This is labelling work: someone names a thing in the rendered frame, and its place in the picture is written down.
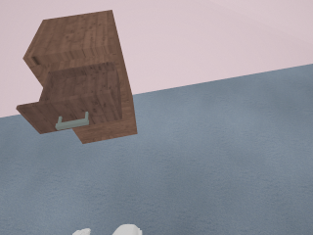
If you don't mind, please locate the robot left thigh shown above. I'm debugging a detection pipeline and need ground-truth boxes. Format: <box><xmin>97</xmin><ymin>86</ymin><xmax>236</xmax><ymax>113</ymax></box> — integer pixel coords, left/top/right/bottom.
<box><xmin>112</xmin><ymin>224</ymin><xmax>143</xmax><ymax>235</ymax></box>

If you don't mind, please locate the drawer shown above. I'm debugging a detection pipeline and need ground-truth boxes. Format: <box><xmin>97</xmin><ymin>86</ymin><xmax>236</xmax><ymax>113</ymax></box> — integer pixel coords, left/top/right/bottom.
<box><xmin>16</xmin><ymin>61</ymin><xmax>122</xmax><ymax>134</ymax></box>

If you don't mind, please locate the cabinet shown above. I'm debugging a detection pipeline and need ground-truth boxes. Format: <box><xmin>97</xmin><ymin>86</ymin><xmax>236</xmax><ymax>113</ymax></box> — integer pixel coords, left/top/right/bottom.
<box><xmin>23</xmin><ymin>10</ymin><xmax>138</xmax><ymax>144</ymax></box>

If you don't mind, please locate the handle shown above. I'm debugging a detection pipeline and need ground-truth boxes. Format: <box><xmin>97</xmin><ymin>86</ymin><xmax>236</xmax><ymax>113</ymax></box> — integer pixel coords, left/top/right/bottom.
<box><xmin>55</xmin><ymin>112</ymin><xmax>89</xmax><ymax>130</ymax></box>

